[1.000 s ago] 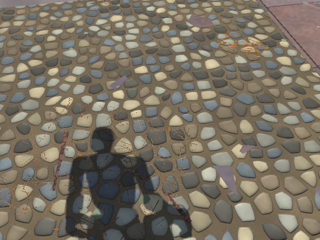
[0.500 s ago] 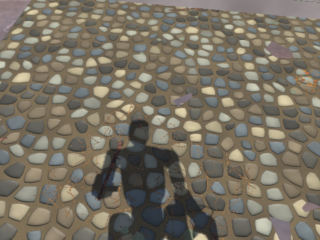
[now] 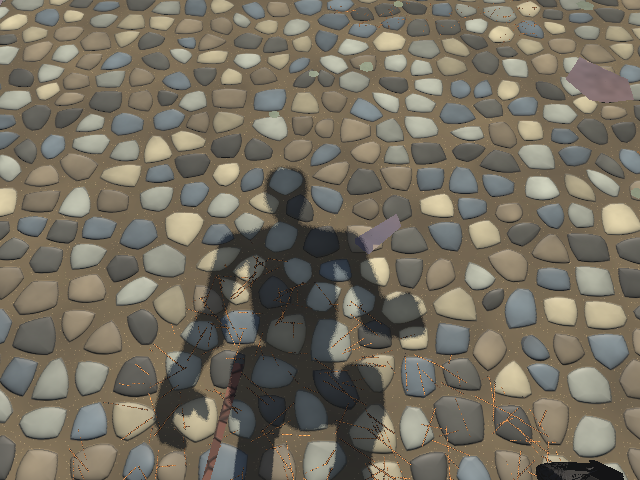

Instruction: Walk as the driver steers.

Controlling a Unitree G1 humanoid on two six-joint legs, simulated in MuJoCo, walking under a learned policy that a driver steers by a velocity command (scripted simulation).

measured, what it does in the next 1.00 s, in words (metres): walks ahead: left foot, then right foot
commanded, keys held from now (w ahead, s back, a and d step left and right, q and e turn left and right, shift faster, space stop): e+shift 0.32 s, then q+shift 0.50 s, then w+q+shift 0.16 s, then w+e+shift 0.02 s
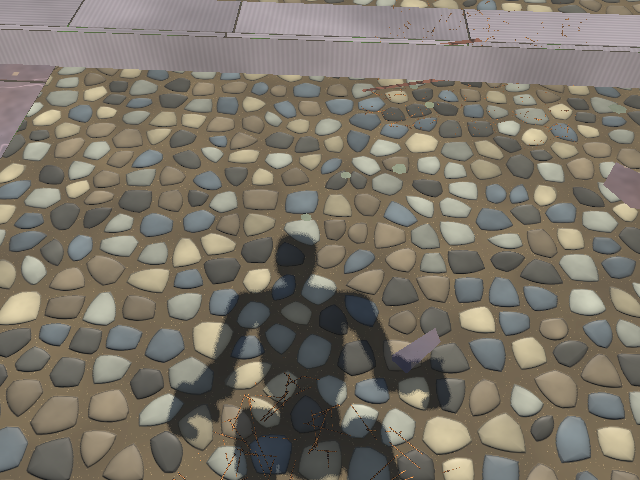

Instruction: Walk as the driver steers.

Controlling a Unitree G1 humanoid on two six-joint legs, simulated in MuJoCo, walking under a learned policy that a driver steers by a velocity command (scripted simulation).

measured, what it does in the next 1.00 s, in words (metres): walks ahead, turning right: left foot, then right foot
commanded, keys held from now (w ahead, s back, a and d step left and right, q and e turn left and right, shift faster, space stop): w+e+shift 0.94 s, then q+shift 0.06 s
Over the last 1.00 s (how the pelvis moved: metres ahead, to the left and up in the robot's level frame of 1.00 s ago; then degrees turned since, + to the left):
0.17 0.07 0.01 2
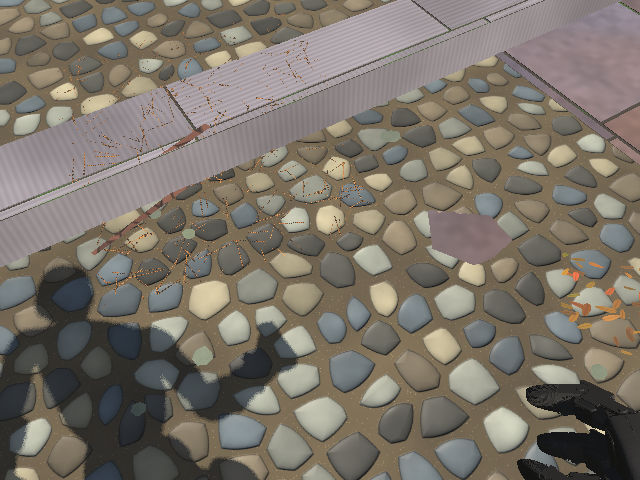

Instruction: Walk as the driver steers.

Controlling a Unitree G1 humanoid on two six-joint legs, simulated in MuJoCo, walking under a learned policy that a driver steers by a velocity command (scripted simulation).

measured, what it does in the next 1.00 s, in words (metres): walks ahead, turning left: right foot, then left foot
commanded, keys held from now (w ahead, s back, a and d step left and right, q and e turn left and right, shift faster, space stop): q+shift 1.00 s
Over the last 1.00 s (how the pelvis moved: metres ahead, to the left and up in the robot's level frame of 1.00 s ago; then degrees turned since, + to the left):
0.71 -0.04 -0.04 -38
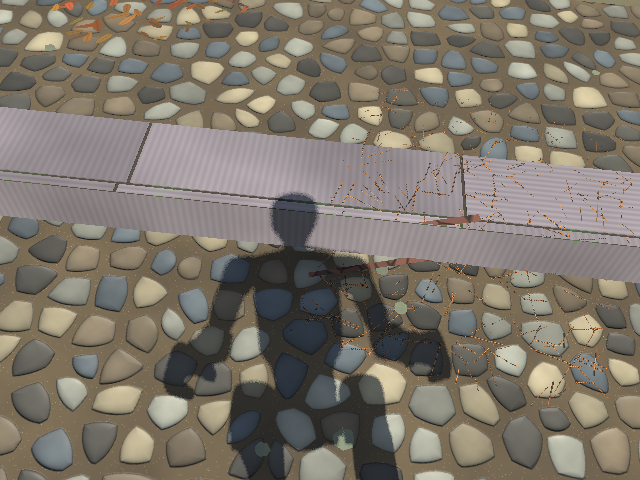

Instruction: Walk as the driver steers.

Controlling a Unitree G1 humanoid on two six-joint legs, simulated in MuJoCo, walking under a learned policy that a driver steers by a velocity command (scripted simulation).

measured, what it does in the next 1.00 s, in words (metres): walks ahead, turning right: right foot, then left foot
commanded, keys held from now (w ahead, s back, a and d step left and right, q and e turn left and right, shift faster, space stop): q+shift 0.08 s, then e+shift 0.34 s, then w+e+shift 0.38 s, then w+q+shift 0.20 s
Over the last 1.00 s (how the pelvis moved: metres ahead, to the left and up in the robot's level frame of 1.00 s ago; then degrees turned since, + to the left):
0.23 0.06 0.03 43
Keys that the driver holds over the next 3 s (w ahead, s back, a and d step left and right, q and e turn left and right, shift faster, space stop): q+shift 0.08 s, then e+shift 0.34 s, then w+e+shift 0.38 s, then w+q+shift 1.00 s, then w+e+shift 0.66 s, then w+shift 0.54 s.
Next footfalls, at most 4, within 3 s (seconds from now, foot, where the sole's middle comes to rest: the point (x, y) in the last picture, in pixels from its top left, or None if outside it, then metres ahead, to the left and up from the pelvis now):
0.24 right None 0.09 -0.11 -0.78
0.60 left None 0.04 0.08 -0.78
1.04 right None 0.32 -0.29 -0.78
1.50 left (416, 342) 0.76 -0.24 -0.78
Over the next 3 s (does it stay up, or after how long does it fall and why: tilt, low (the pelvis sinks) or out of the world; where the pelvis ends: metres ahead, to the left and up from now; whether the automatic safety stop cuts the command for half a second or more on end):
stays up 2.00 -0.24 0.14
